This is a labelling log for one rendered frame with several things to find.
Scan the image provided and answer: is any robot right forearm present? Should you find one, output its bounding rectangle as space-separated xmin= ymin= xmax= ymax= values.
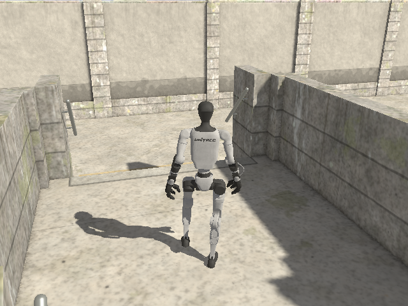
xmin=228 ymin=155 xmax=240 ymax=182

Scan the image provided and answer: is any left robot hand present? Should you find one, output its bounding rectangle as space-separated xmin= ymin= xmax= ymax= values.
xmin=165 ymin=183 xmax=180 ymax=200

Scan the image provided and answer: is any left robot shin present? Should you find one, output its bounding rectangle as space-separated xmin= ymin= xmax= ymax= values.
xmin=182 ymin=197 xmax=191 ymax=239

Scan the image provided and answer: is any right robot hand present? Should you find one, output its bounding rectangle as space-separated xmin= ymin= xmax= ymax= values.
xmin=227 ymin=179 xmax=242 ymax=194

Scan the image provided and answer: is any robot left foot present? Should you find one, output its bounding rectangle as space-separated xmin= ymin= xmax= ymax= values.
xmin=181 ymin=236 xmax=190 ymax=247

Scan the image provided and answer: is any robot left forearm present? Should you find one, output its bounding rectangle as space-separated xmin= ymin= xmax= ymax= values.
xmin=167 ymin=155 xmax=181 ymax=185

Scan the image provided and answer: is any robot left upper arm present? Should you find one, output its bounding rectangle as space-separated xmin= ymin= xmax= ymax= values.
xmin=175 ymin=128 xmax=192 ymax=164

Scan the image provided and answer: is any robot right upper arm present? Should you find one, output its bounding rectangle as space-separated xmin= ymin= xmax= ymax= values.
xmin=219 ymin=129 xmax=235 ymax=164

